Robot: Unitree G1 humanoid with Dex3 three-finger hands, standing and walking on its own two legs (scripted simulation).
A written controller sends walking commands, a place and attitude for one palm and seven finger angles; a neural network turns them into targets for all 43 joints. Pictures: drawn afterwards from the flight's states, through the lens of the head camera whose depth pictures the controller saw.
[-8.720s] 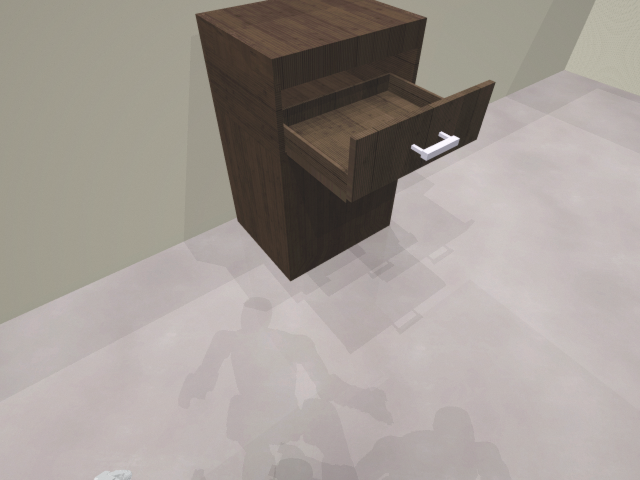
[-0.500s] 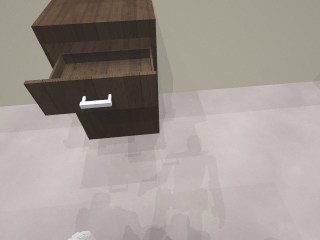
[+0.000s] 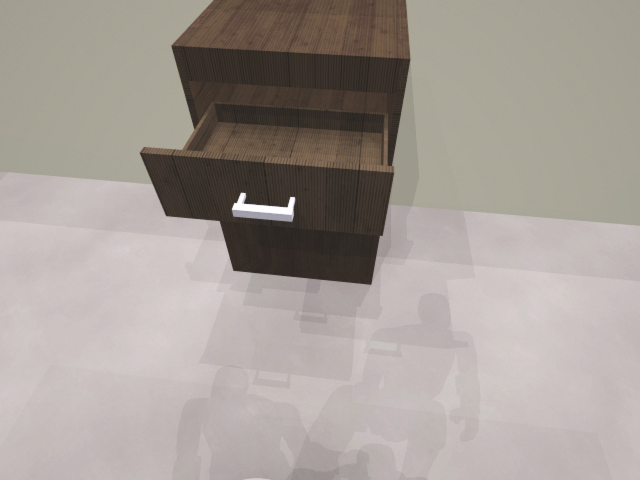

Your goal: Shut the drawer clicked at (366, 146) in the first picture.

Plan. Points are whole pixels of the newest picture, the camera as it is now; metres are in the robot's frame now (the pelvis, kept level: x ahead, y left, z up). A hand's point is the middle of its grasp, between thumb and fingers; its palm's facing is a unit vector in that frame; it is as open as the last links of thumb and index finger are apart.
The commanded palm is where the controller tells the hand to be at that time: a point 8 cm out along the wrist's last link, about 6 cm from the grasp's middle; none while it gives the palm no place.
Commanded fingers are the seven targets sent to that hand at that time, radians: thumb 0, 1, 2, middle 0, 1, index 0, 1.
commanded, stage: take the last steps up to it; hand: left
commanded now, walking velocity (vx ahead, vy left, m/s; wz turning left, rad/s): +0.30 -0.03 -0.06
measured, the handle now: (265, 205) +0.62 +0.20 -0.08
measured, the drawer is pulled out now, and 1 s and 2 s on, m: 0.30 0.30 0.30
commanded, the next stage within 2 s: come to a stop and stand still in 0.78 s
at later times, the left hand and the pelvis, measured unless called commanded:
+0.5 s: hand (229, 380) +0.29 +0.20 -0.17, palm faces -0.07 -0.98 -0.20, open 7.4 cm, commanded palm none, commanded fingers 0.00 0.90 0.90 -0.20 -0.30 -0.20 -0.30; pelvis +0.16 +0.02 -0.01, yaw -3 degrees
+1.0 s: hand (277, 383) +0.30 +0.12 -0.18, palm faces +0.03 -0.98 -0.18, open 7.3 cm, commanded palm none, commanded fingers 0.00 0.90 0.90 -0.20 -0.30 -0.20 -0.30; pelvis +0.30 -0.05 +0.00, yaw -3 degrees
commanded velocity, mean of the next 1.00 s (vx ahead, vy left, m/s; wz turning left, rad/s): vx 0.18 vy -0.03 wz -0.01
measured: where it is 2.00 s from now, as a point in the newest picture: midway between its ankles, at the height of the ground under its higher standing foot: (341, 463)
